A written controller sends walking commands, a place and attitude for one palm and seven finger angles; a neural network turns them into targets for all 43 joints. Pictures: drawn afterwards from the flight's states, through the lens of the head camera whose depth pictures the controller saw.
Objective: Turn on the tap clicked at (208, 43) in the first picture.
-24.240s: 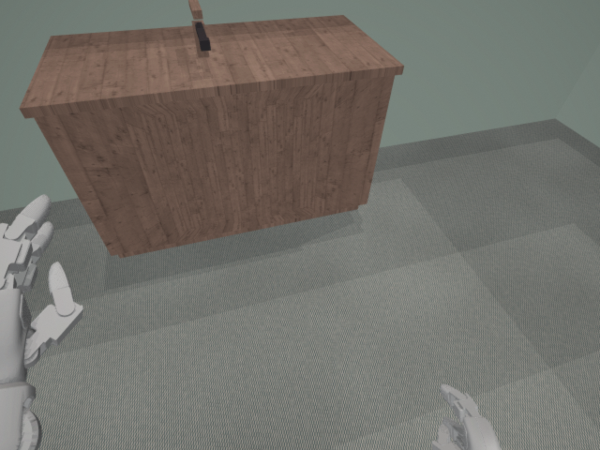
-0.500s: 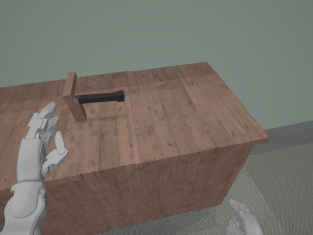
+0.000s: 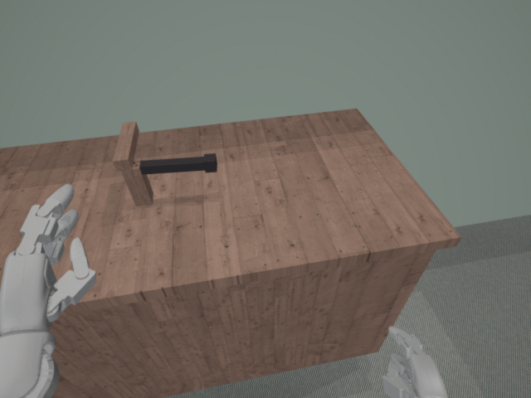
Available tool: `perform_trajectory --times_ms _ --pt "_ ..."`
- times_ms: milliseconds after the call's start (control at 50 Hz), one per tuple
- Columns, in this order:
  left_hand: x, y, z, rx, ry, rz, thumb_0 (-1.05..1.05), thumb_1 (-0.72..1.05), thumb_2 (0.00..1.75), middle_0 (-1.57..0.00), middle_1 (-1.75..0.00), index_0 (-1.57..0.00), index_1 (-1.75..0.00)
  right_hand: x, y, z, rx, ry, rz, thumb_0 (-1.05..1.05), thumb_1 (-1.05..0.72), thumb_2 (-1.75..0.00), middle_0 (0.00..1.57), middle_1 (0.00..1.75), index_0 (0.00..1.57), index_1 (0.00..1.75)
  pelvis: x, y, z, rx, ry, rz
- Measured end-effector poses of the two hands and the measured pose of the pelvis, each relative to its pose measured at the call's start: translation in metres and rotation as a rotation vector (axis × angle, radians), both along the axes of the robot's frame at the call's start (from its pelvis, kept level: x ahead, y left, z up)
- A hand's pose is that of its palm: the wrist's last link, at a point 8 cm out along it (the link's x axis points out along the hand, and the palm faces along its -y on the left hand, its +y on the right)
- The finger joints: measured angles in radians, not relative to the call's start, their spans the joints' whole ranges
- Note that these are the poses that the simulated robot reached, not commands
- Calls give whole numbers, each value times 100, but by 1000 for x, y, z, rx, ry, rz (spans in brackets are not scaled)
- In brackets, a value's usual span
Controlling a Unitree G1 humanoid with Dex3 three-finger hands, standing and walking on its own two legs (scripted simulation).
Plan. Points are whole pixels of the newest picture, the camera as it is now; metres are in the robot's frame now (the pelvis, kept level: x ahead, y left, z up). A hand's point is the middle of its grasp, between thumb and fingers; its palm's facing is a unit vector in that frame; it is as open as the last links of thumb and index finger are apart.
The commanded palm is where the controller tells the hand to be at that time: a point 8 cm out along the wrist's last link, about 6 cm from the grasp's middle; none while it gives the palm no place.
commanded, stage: step back with the hand held close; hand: left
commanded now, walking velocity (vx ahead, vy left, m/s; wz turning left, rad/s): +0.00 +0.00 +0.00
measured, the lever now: (210, 163) +0.54 +0.19 +0.07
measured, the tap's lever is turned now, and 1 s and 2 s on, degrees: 84 84 84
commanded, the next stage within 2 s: stop stepping back and stand still in 1.38 s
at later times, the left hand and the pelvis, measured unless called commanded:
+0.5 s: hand (64, 306) +0.16 +0.25 +0.15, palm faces +0.35 -0.84 -0.42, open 7.4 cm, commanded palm +0.11 +0.29 +0.17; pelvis -0.05 +0.02 -0.01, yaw +0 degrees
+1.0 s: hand (19, 350) +0.11 +0.27 +0.15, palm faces +0.39 -0.83 -0.39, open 7.4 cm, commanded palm +0.05 +0.31 +0.17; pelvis -0.10 +0.03 -0.02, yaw +2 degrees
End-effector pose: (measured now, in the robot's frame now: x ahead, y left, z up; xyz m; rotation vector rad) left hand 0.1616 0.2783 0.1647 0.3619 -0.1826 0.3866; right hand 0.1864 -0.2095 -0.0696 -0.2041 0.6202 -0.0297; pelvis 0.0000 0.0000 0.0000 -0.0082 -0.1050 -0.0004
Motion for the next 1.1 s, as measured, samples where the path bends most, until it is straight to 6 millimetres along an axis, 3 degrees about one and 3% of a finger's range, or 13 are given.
perform_trajectory --times_ms 180,400,640,820,940,1100 --pt "-1 5 12 71 -28 -4 2 89 90 -21 -31 -21 -30 -12 -8 -4 -10 35 -24 1 -91 -90 20 30 20 30 -8 -2 -2 -11 43 0" --pt "-20 6 -3 97 62 -56 2 89 90 -21 -31 -21 -30 -50 -19 -11 -55 96 -108 1 -91 -90 20 30 20 30 -32 10 -6 -5 96 -10" --pt "-53 23 3 138 -7 -25 2 89 90 -21 -31 -21 -30 -88 -3 -16 -68 108 -99 1 -91 -90 20 30 20 30 -63 21 -12 -14 112 -3" --pt "-70 20 -2 130 -22 -2 2 89 90 -21 -31 -21 -30 -99 4 -24 -48 122 -60 1 -91 -90 20 30 20 30 -78 17 -17 -14 114 17" --pt "-79 23 -7 90 -62 -42 2 89 90 -21 -31 -21 -30 -110 2 -22 -100 135 -71 1 -91 -90 20 30 20 30 -89 24 -22 -23 116 44" --pt "-103 36 9 155 -74 8 2 89 90 -21 -31 -21 -30 -125 14 -14 -74 101 -48 1 -91 -90 20 30 20 30 -110 21 -15 -16 126 22"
